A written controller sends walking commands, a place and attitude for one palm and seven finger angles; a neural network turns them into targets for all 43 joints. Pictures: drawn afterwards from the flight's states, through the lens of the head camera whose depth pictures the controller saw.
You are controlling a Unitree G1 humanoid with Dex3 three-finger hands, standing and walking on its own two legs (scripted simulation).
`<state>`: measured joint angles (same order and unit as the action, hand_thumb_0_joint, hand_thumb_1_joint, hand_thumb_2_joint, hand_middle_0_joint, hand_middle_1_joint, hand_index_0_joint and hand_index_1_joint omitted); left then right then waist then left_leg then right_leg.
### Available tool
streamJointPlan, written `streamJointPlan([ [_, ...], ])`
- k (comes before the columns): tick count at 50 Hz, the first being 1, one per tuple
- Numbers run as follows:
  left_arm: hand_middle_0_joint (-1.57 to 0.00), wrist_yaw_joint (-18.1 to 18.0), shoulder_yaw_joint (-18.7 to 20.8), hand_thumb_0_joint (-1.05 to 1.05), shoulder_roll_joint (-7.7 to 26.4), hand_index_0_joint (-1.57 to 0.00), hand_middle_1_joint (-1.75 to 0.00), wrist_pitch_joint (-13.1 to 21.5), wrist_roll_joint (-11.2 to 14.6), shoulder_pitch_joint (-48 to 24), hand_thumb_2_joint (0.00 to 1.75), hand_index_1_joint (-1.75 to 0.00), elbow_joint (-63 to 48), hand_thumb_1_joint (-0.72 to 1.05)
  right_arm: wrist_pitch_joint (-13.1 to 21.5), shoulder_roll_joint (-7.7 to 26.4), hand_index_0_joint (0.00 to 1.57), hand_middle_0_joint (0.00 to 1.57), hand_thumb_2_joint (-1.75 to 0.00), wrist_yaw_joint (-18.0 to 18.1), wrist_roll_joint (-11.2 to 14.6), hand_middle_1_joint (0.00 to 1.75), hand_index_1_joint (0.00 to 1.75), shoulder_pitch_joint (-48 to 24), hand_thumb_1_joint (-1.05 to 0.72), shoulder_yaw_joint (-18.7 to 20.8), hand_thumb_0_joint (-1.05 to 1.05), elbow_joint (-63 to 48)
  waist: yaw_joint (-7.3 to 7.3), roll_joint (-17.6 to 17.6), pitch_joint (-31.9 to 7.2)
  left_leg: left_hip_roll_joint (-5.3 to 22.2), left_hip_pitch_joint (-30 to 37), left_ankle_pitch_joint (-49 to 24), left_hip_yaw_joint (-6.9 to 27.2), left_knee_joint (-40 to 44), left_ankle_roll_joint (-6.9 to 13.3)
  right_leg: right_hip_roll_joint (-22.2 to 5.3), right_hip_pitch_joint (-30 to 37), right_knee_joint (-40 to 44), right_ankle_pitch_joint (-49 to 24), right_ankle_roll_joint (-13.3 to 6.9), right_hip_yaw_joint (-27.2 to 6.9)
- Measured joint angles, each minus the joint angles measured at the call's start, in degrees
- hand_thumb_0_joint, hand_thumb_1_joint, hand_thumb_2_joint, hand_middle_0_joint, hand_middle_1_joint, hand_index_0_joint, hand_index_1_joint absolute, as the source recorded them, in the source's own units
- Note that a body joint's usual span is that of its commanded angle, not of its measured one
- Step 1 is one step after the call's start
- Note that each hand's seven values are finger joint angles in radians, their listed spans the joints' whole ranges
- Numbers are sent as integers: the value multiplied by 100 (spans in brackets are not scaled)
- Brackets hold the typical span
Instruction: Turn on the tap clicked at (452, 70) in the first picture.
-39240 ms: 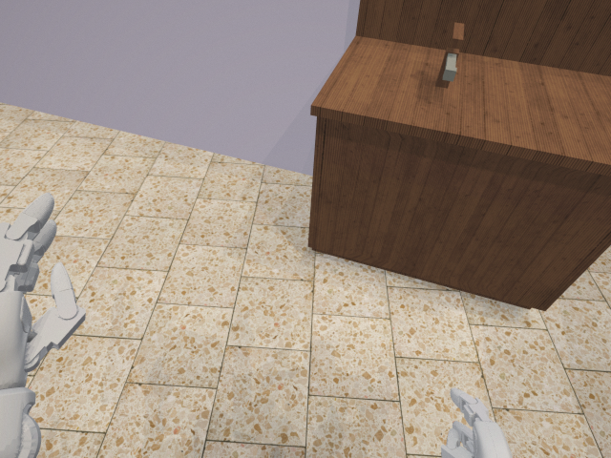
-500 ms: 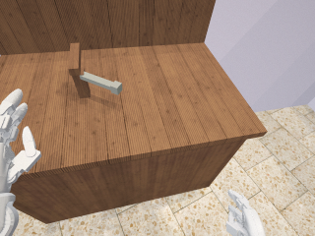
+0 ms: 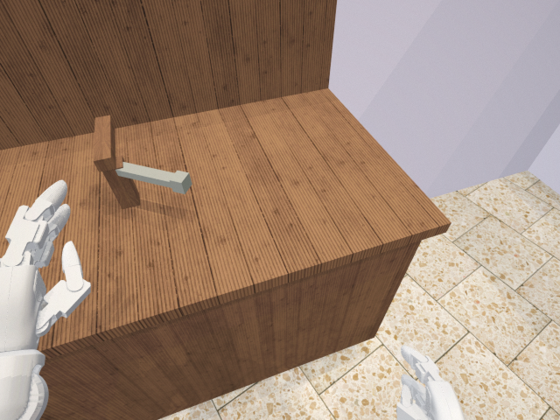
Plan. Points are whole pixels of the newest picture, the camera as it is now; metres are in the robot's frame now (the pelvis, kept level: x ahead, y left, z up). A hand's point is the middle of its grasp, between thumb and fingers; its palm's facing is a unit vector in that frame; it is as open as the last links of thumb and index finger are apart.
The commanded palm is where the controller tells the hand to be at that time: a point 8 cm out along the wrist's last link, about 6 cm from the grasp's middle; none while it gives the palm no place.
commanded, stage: come to a stop and stand still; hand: left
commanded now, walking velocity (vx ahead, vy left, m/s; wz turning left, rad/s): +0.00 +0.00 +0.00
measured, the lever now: (181, 182) +0.48 +0.22 +0.06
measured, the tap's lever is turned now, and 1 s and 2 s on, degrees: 53 53 53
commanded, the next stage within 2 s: look again from close up in 0.56 s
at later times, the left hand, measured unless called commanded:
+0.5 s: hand (70, 262) +0.25 +0.27 +0.15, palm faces +0.40 -0.85 -0.35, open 7.4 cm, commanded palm +0.19 +0.29 +0.18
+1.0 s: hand (69, 260) +0.25 +0.26 +0.16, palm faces +0.40 -0.85 -0.35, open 7.4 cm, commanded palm +0.19 +0.29 +0.18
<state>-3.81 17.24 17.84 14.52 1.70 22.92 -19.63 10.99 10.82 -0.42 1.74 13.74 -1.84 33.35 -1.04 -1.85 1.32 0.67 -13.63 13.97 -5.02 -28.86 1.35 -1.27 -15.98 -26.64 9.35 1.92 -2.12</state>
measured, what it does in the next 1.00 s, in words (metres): stands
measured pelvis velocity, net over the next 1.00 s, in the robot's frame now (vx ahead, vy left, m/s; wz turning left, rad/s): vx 0.03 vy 0.01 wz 0.03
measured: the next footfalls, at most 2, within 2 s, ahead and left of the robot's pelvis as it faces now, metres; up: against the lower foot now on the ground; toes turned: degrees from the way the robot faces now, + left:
none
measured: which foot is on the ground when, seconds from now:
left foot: down 0.00-1.00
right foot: down 0.00-1.00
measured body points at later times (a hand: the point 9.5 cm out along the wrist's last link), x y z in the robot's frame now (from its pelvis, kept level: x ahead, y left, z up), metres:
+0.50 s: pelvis +0.04 +0.01 +0.00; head +0.06 +0.03 +0.45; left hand +0.22 +0.31 +0.17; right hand +0.24 -0.21 -0.06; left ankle +0.02 +0.10 -0.74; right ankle +0.06 -0.14 -0.74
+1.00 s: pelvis +0.03 +0.01 +0.01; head +0.06 +0.03 +0.45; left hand +0.22 +0.30 +0.18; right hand +0.21 -0.21 -0.07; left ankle +0.02 +0.10 -0.74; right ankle +0.06 -0.14 -0.74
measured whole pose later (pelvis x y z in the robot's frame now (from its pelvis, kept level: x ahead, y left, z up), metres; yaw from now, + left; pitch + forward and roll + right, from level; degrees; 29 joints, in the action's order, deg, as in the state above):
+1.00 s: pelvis +0.03 +0.01 +0.01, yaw +2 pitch -1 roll -1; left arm -6.3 19.9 20.2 11.8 2.7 24.8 -27.1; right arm 6.4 11.1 1.8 0.8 11.8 -0.8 33.1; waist -1.1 1.4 3.8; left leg 0.4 -10.7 15.1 -3.3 -26.4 1.9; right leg -1.6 -11.2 -21.6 9.7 2.5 -0.3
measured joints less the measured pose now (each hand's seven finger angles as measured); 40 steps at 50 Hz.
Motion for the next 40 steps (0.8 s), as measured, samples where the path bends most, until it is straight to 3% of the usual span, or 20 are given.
streamJointPlan([
  [3,-21,33,50,1,139,-22,-31,-57,-23,165,90,-30,-11,89,-98,-55,20,20,-90,105,-40,30,30,111,-91,-23,2,37,42,153,-2,30,6,-4,16,45,3,33,22,72,0,-22,16],
  [10,-22,-175,536,1,310,-22,-31,-45,37,-192,90,-30,-440,89,-30,95,20,20,-90,186,-78,30,30,171,-91,76,2,166,-28,347,210,35,78,76,129,50,-5,31,188,188,49,-19,132],
  [15,-21,-212,437,1,226,-21,-30,77,46,-54,90,-30,-699,89,-34,167,20,20,-90,140,-77,30,30,-42,-91,174,2,171,0,307,142,22,141,161,125,62,16,18,281,268,93,21,129],
  [20,-21,-157,299,1,224,-21,-30,-45,48,150,90,-30,-491,89,-149,100,20,20,-90,159,-63,30,30,-263,-91,180,2,26,19,315,87,0,202,205,103,99,34,-2,328,286,139,48,108],
  [25,-21,-173,281,1,206,-21,-31,-206,75,80,90,-30,-487,89,-205,23,20,20,-90,195,-79,30,30,-377,-91,116,2,-97,-67,373,188,-19,230,205,137,121,48,-22,377,318,148,54,143],
  [31,-21,-238,307,1,213,-21,-31,-161,90,-18,90,-30,-873,89,-245,-47,20,20,-90,175,-109,30,30,-426,-91,53,2,-117,-152,390,261,-34,250,197,181,137,53,-38,435,376,135,60,188],
  [40,-21,-232,276,1,188,-21,-30,-266,96,36,90,-30,-566,90,-413,-61,20,20,-90,183,-101,30,30,-332,-91,29,2,-82,-102,295,172,-47,303,152,150,243,63,-47,477,480,78,76,160],
])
